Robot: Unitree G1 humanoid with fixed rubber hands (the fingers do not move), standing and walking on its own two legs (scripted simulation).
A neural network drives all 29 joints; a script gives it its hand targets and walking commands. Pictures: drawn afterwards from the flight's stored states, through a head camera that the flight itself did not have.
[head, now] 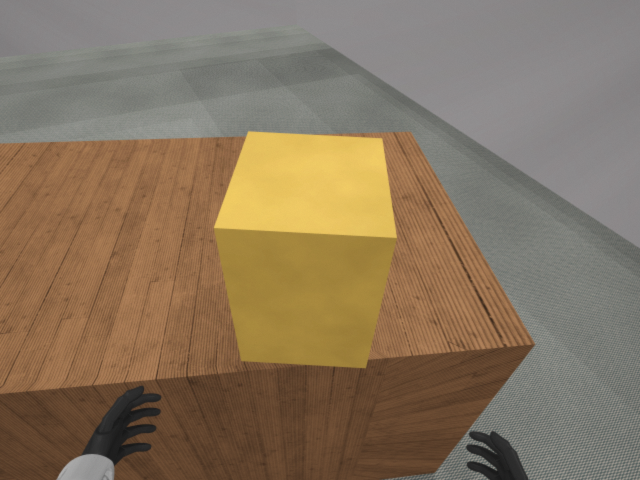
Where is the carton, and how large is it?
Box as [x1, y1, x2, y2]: [214, 131, 396, 367]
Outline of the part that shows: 248,131 214,226 241,360 365,367 396,239 381,138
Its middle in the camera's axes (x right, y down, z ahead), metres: -0.01 +0.02 +0.58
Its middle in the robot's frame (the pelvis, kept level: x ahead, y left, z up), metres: +0.44 +0.04 +0.06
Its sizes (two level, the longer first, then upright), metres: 0.210 0.194 0.278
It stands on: a pedestal, 0.69 m high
